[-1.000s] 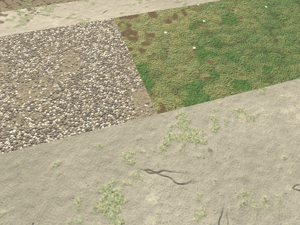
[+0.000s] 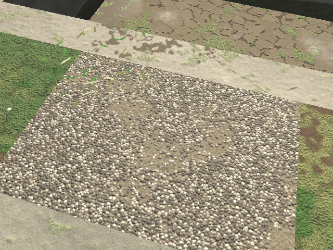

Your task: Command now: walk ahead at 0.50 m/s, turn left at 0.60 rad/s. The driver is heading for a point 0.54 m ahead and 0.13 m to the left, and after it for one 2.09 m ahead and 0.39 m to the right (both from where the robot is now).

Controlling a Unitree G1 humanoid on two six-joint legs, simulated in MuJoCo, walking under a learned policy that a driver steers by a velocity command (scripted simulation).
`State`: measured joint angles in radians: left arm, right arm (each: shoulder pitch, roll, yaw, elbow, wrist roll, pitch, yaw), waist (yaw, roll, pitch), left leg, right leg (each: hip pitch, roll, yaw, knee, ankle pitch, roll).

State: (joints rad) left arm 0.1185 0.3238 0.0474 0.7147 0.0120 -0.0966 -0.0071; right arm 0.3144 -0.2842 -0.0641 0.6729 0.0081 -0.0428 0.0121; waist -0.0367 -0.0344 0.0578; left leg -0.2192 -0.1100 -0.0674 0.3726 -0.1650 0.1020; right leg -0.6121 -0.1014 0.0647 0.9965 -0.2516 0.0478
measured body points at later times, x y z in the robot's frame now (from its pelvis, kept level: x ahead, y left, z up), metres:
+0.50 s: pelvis +0.29 -0.04 +0.00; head +0.31 -0.04 +0.45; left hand +0.27 +0.24 -0.12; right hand +0.50 -0.26 -0.10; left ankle +0.30 +0.12 -0.68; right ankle +0.30 -0.15 -0.74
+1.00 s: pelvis +0.53 +0.09 +0.00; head +0.55 +0.11 +0.45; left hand +0.61 +0.39 -0.12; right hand +0.65 -0.17 -0.11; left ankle +0.49 +0.17 -0.74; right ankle +0.65 -0.07 -0.67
